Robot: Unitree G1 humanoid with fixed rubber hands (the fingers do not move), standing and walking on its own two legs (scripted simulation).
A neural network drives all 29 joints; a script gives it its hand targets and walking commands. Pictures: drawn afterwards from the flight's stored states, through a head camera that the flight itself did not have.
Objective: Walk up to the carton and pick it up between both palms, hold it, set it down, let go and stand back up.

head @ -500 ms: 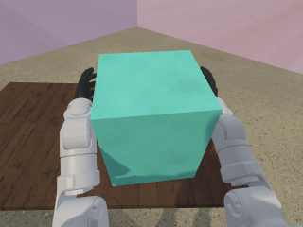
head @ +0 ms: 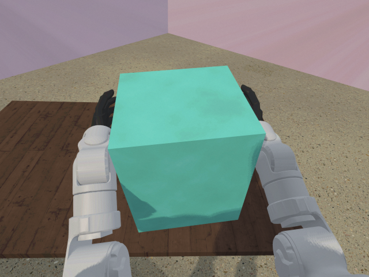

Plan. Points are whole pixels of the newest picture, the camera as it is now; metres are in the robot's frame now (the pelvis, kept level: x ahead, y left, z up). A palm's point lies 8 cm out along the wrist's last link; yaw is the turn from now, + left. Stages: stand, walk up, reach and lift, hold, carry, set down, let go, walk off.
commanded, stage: hold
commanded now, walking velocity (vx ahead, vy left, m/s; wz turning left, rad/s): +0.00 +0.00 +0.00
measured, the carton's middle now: (182, 150) +0.33 +0.01 +0.17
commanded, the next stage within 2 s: none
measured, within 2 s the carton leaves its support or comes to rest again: neither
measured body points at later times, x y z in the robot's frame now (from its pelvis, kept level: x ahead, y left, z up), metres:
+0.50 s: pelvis +0.00 +0.00 +0.00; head -0.05 +0.03 +0.45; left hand +0.37 +0.16 +0.21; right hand +0.37 -0.14 +0.21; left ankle +0.01 +0.12 -0.75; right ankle +0.03 -0.12 -0.75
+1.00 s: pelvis -0.01 +0.00 +0.00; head -0.06 +0.02 +0.45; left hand +0.37 +0.16 +0.21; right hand +0.37 -0.14 +0.20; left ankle +0.01 +0.12 -0.75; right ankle +0.03 -0.12 -0.75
